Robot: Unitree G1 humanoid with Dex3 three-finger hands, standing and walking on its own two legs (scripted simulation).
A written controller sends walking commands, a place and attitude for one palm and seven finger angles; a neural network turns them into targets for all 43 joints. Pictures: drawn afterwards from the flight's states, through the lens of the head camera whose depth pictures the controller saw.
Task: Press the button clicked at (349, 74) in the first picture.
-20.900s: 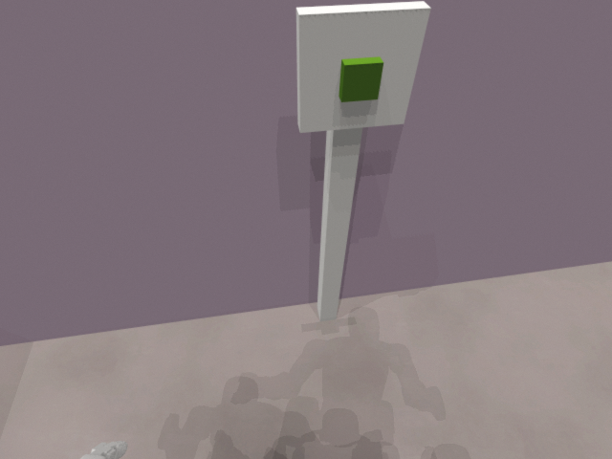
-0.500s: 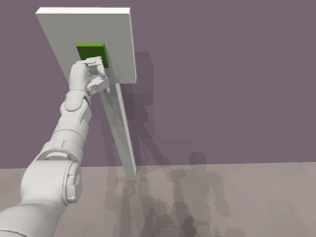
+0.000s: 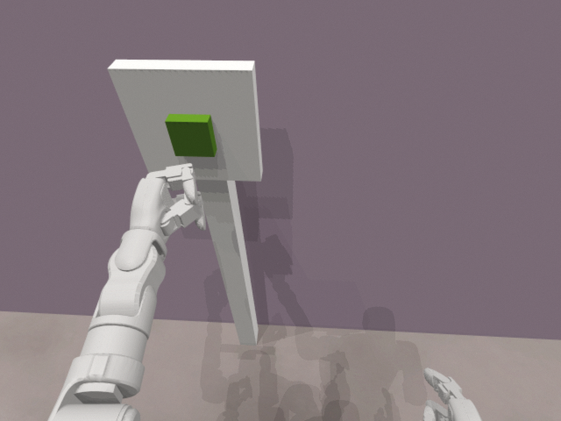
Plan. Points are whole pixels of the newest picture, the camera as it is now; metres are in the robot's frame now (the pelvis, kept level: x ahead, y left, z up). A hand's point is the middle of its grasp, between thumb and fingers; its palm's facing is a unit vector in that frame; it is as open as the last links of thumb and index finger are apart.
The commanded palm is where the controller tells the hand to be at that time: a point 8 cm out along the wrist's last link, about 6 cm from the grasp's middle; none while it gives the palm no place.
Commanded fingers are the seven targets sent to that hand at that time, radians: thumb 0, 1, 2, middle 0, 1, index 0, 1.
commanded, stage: pull the fist back off the button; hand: left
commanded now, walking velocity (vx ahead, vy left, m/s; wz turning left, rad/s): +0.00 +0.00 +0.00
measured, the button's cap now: (192, 134) +0.49 +0.17 +0.17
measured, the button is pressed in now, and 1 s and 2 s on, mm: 0 0 0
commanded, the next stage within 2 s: draw the hand back to the body in 0.20 s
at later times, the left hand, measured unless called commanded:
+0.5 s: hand (188, 220) +0.33 +0.14 +0.15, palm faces +0.02 -1.00 -0.02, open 3.1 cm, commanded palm +0.29 +0.20 +0.15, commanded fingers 0.00 0.90 0.90 -1.30 -1.50 -1.30 -1.50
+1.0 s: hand (118, 291) +0.22 +0.20 +0.15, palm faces +0.23 -0.95 -0.22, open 3.1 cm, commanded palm +0.19 +0.24 +0.17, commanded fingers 0.00 0.90 0.90 -1.30 -1.50 -1.30 -1.50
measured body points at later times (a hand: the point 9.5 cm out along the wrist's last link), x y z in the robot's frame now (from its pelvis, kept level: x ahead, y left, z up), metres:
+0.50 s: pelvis -0.01 +0.00 +0.00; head -0.03 -0.03 +0.45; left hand +0.32 +0.20 +0.15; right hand +0.16 -0.23 -0.09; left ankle -0.02 +0.10 -0.73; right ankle -0.01 -0.08 -0.73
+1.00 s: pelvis -0.02 +0.00 +0.01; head -0.04 -0.02 +0.46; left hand +0.21 +0.25 +0.16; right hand +0.18 -0.21 -0.06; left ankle -0.02 +0.10 -0.73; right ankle -0.01 -0.08 -0.73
